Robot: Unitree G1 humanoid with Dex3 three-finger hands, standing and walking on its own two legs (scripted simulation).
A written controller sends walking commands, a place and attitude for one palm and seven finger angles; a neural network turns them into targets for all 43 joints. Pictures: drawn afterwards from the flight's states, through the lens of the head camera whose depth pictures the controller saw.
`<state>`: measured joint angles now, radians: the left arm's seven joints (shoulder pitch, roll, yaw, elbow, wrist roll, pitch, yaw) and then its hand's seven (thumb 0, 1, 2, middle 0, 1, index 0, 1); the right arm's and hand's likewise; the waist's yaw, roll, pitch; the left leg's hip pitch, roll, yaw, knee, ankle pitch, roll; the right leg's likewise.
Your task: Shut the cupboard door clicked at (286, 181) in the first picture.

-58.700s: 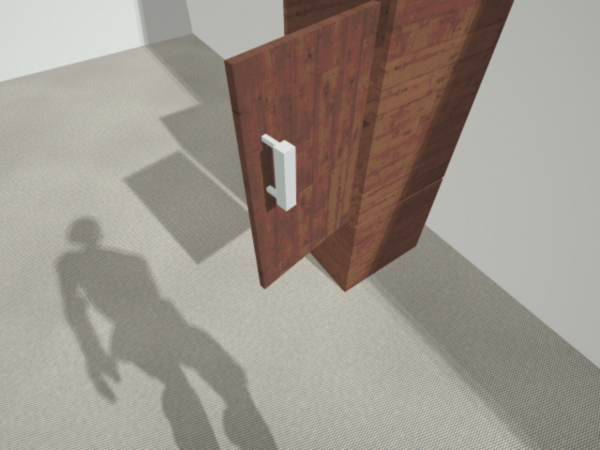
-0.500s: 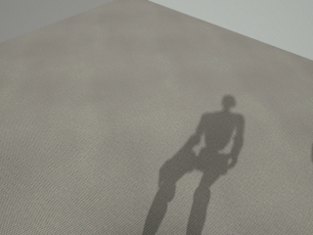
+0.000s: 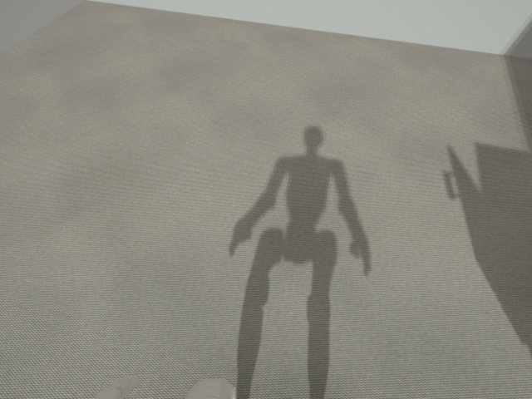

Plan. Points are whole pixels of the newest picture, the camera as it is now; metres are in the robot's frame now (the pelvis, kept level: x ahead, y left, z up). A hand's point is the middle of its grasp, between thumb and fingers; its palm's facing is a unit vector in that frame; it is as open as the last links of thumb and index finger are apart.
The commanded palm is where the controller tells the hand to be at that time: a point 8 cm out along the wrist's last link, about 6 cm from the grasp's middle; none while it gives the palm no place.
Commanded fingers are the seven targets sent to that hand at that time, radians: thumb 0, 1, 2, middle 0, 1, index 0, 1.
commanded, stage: turn to face it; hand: left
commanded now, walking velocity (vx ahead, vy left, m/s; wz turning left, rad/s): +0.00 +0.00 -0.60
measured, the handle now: out of the picture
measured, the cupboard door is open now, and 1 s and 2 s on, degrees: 23 23 23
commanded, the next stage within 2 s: none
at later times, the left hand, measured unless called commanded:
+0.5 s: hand (174, 362) +0.20 +0.18 -0.15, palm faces -0.30 -0.92 -0.23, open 7.4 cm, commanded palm none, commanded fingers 0.00 0.90 0.90 -0.20 -0.30 -0.20 -0.30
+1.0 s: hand (191, 340) +0.24 +0.16 -0.16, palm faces -0.52 -0.83 -0.19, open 7.4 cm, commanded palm none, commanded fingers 0.00 0.90 0.90 -0.20 -0.30 -0.20 -0.30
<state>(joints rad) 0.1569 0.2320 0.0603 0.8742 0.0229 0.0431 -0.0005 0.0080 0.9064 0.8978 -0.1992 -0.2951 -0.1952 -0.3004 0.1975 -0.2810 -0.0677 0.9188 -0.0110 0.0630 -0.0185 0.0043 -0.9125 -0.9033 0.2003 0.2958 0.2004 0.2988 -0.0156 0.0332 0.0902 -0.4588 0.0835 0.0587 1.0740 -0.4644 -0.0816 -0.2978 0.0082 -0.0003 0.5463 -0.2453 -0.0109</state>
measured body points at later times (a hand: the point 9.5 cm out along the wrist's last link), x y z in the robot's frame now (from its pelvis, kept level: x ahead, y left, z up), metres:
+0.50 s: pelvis +0.02 +0.02 +0.00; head +0.06 +0.00 +0.45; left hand +0.21 +0.23 -0.13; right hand -0.03 -0.24 -0.14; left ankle +0.04 +0.15 -0.73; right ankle -0.02 -0.10 -0.73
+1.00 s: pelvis +0.04 +0.03 +0.01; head +0.10 +0.03 +0.45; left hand +0.26 +0.20 -0.15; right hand -0.03 -0.23 -0.11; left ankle +0.11 +0.12 -0.73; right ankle -0.05 -0.07 -0.66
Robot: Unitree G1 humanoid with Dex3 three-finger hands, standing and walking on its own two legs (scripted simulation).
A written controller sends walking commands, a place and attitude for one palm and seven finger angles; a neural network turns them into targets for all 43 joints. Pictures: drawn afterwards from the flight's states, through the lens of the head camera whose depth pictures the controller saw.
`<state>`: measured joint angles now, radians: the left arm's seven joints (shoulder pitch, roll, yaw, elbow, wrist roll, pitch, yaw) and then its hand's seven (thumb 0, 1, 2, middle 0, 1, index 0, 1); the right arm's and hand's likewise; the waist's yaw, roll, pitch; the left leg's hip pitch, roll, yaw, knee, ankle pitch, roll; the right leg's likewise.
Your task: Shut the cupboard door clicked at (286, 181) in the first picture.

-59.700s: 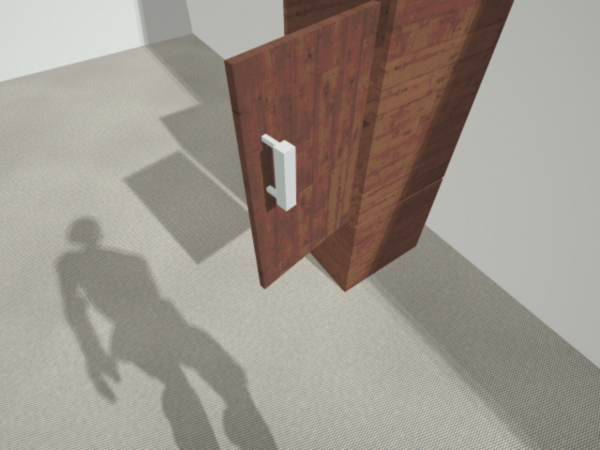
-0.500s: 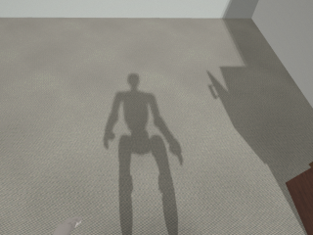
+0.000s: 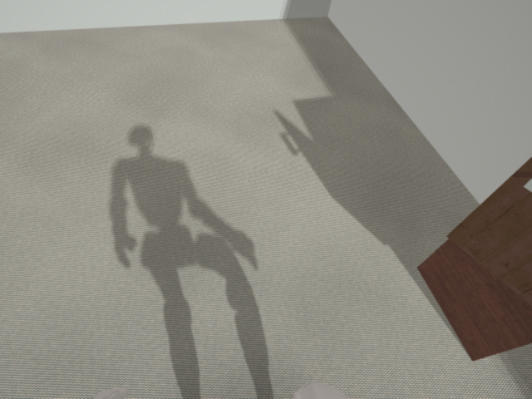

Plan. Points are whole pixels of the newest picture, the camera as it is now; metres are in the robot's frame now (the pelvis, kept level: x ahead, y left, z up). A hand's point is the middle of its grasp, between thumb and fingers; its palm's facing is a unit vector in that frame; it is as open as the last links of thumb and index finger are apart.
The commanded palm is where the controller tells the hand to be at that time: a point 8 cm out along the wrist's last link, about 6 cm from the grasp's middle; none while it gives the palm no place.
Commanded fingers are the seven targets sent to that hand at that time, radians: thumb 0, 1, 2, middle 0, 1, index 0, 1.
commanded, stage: turn to face it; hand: left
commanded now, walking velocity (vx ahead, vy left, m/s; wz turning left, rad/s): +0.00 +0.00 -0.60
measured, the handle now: out of the picture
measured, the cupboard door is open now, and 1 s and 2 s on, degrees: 23 23 23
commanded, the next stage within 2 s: take the last steps up to it in 1.28 s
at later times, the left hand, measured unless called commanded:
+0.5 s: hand (173, 380) +0.16 +0.16 -0.17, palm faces -0.27 -0.94 -0.22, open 7.4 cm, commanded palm none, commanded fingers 0.00 0.90 0.90 -0.20 -0.30 -0.20 -0.30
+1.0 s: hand (236, 324) +0.26 +0.06 -0.15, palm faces -0.56 -0.79 -0.27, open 7.4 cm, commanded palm none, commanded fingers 0.00 0.90 0.90 -0.20 -0.30 -0.20 -0.30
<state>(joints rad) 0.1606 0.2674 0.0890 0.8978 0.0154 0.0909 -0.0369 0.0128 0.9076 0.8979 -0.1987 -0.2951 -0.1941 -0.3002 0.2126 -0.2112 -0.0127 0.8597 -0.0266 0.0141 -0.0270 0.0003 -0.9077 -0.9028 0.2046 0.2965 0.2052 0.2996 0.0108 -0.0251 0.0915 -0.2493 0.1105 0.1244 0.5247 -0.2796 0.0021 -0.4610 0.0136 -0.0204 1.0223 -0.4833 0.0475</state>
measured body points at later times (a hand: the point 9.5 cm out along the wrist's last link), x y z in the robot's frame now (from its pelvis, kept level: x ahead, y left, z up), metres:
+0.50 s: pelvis +0.03 -0.01 -0.01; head +0.08 -0.01 +0.44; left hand +0.18 +0.21 -0.16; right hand +0.04 -0.30 -0.13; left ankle +0.07 +0.10 -0.73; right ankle -0.01 -0.14 -0.74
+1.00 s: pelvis +0.04 -0.03 -0.01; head +0.06 -0.07 +0.43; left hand +0.29 +0.11 -0.13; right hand -0.09 -0.27 -0.17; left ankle +0.08 +0.10 -0.69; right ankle -0.03 -0.12 -0.74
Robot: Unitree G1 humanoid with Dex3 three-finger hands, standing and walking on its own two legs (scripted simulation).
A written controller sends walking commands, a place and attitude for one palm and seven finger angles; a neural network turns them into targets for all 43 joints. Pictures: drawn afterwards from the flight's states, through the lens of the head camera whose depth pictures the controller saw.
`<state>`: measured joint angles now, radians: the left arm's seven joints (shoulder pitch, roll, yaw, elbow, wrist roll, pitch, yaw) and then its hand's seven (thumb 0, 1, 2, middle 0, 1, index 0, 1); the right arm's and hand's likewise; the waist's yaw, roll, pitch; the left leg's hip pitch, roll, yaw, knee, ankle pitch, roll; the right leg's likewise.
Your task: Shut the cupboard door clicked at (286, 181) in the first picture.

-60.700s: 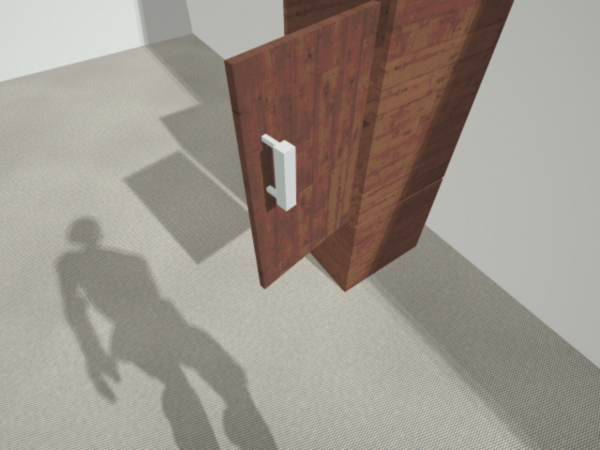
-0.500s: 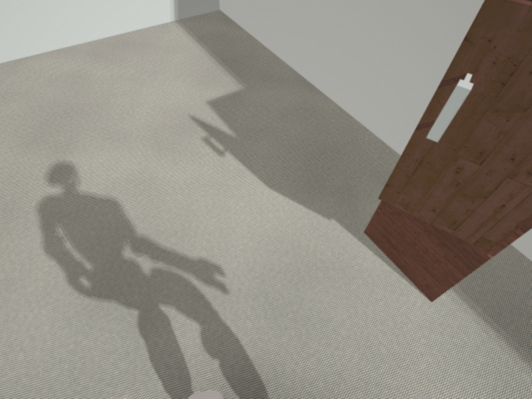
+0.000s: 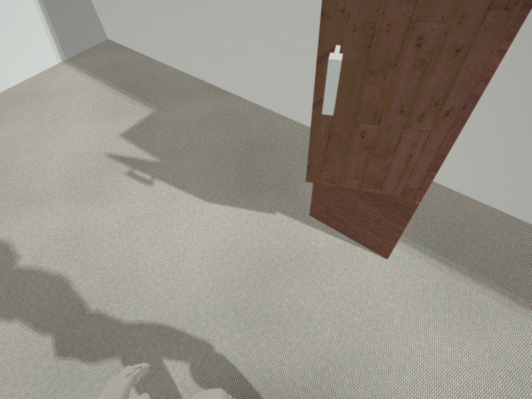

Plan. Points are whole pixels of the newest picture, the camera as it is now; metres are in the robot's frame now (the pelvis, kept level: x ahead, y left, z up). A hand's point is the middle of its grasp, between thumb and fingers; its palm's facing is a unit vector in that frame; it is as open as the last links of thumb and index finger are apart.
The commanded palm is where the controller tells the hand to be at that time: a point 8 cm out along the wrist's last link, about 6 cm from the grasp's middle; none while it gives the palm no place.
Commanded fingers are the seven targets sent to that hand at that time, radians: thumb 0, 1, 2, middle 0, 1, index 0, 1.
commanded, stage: turn to face it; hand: left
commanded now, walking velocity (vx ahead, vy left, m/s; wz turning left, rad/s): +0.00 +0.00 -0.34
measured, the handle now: (332, 80) +0.74 -0.13 +0.06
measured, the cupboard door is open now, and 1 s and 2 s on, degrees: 23 23 23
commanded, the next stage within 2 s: take the last steps up to it in 0.28 s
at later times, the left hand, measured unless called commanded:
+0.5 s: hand out of the picture +0.14 +0.19 -0.16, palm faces -0.14 -0.97 -0.20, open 7.4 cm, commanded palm none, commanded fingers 0.00 0.90 0.90 -0.20 -0.30 -0.20 -0.30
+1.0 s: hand (212, 377) +0.18 +0.12 -0.19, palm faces -0.25 -0.96 -0.15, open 7.4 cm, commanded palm none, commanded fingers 0.00 0.90 0.90 -0.20 -0.30 -0.20 -0.30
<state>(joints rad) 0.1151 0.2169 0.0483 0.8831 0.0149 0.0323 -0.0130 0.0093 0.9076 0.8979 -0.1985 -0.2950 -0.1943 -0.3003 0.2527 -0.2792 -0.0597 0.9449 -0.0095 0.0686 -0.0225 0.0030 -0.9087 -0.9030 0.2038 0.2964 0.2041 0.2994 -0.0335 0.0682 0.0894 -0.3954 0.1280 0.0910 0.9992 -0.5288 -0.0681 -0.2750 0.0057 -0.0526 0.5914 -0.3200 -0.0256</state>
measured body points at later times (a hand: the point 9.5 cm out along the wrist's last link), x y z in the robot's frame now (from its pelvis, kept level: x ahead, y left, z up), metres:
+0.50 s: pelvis +0.03 +0.00 +0.01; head +0.06 +0.01 +0.46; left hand +0.14 +0.24 -0.14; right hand +0.03 -0.24 -0.13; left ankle +0.05 +0.13 -0.73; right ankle -0.01 -0.10 -0.69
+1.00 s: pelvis +0.15 -0.06 -0.01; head +0.18 -0.05 +0.44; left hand +0.20 +0.17 -0.17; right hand +0.15 -0.33 -0.14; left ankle +0.24 +0.03 -0.73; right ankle +0.02 -0.11 -0.68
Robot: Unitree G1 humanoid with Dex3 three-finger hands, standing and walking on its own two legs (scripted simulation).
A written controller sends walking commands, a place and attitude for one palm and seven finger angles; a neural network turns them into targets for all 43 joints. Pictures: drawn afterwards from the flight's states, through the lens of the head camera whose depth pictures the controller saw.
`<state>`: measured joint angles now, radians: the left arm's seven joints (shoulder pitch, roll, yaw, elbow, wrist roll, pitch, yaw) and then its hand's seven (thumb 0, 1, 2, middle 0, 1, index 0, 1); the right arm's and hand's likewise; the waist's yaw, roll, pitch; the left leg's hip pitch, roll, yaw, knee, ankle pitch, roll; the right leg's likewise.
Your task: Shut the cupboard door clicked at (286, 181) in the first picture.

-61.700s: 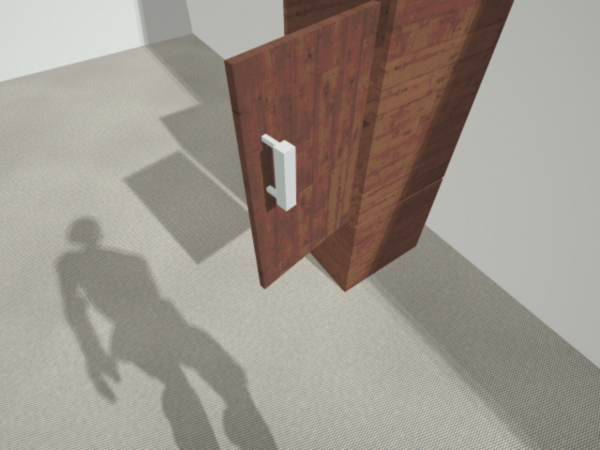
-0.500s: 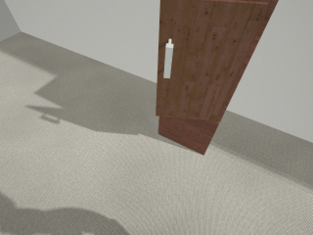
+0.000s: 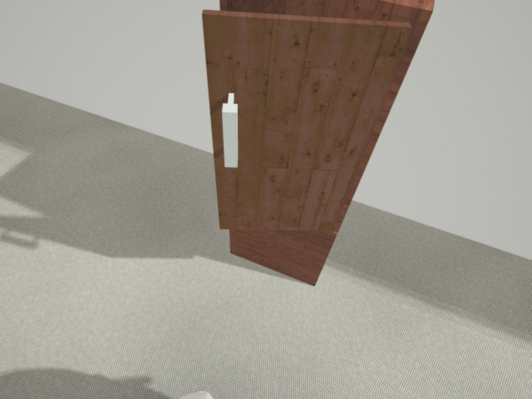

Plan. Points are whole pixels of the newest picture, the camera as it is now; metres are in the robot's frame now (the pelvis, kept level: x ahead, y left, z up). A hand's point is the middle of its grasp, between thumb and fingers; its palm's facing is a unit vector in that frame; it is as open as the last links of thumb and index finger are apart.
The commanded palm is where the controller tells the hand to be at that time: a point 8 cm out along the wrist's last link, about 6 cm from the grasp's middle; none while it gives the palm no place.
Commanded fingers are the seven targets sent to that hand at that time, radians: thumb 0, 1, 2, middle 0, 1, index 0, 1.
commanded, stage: take the last steps up to it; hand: left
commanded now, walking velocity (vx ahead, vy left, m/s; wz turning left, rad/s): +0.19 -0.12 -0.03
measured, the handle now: (231, 130) +0.58 +0.10 +0.06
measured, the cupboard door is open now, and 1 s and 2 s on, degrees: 23 23 23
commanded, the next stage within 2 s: come to a stop and stand still in 0.14 s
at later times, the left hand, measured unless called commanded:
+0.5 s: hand (209, 363) +0.20 +0.10 -0.14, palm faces +0.04 -0.97 -0.25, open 7.3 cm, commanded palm none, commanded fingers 0.00 0.90 0.90 -0.20 -0.30 -0.20 -0.30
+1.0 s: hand (177, 390) +0.16 +0.15 -0.16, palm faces +0.05 -0.97 -0.23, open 7.4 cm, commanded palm none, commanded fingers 0.00 0.90 0.90 -0.20 -0.30 -0.20 -0.30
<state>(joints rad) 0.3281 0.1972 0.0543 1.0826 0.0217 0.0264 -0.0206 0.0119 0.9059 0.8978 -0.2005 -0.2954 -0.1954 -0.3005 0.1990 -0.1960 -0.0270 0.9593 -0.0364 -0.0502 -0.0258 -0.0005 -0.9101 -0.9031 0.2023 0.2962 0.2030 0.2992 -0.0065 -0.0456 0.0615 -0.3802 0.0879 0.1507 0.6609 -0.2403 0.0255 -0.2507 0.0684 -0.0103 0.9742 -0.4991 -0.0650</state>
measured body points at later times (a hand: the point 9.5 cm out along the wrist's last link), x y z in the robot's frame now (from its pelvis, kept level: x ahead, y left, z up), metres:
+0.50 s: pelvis +0.14 -0.08 +0.02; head +0.18 -0.10 +0.47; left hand +0.20 +0.15 -0.12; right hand +0.19 -0.33 -0.14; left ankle +0.13 +0.03 -0.67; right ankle +0.15 -0.19 -0.72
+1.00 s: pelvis +0.13 -0.05 +0.02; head +0.16 -0.04 +0.47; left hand +0.16 +0.20 -0.14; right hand +0.22 -0.28 -0.12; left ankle +0.16 +0.05 -0.72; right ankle +0.09 -0.19 -0.69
